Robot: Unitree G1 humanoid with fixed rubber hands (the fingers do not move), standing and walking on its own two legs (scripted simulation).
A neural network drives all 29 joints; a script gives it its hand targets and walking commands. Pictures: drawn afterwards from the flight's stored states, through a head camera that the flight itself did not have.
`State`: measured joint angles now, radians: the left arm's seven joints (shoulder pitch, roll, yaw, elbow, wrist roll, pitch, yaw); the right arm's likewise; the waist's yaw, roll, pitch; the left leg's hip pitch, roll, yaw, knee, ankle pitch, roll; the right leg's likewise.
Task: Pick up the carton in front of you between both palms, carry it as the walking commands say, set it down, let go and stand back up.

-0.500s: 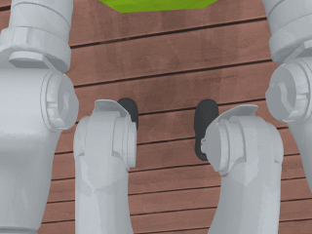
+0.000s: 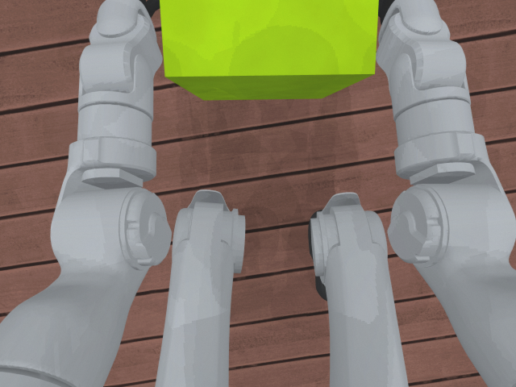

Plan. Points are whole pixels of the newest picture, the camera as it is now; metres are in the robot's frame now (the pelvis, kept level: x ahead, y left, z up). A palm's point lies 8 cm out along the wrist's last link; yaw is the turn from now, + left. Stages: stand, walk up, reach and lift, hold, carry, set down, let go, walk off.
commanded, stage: reach and lift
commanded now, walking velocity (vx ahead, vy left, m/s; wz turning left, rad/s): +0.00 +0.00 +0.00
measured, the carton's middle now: (264, 12) +0.57 +0.03 -0.17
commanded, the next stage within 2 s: none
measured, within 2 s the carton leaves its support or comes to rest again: neither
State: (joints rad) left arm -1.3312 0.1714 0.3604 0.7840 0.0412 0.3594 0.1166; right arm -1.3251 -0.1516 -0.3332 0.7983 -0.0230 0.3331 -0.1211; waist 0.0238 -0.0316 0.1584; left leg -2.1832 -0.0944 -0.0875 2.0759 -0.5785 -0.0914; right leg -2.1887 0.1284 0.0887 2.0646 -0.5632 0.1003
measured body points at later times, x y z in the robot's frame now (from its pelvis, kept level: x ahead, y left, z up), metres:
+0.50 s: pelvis +0.00 +0.00 +0.11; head +0.27 +0.01 +0.47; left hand +0.50 +0.18 +0.04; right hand +0.52 -0.13 +0.04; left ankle +0.11 +0.14 -0.37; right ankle +0.11 -0.13 -0.37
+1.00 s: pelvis +0.05 +0.00 +0.25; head +0.20 +0.01 +0.67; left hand +0.46 +0.16 +0.21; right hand +0.46 -0.14 +0.21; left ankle +0.11 +0.14 -0.37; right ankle +0.11 -0.13 -0.37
